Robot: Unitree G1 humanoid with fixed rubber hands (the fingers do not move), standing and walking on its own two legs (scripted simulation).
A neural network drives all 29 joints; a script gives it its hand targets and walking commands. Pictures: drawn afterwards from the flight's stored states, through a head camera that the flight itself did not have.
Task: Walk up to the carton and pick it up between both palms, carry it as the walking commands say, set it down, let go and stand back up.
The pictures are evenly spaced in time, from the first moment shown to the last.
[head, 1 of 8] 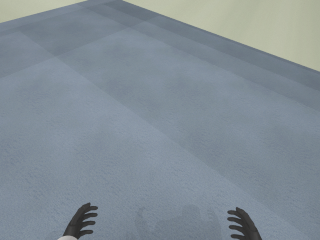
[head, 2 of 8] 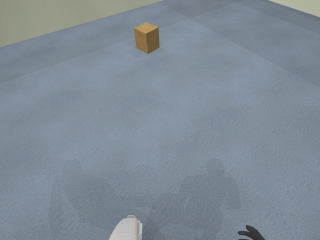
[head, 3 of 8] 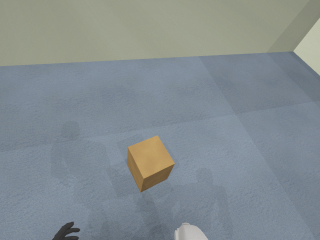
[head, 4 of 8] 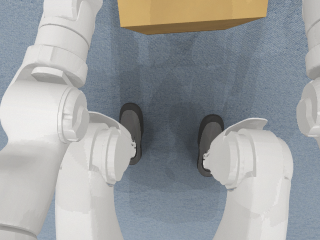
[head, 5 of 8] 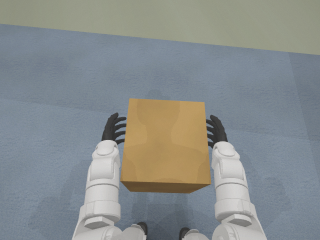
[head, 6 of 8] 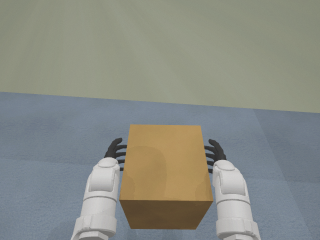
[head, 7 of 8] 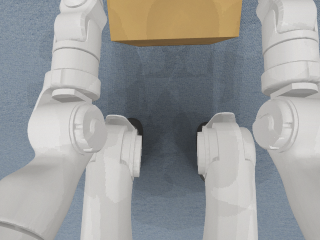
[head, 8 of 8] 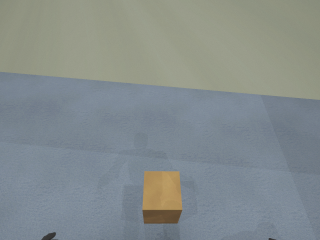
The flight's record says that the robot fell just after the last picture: no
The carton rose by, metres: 0.67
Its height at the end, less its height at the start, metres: +0.00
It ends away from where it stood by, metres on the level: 0.02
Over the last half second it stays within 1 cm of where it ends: yes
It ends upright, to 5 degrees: yes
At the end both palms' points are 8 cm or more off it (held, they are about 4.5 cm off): yes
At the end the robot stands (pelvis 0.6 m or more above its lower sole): yes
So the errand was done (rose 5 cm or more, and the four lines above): yes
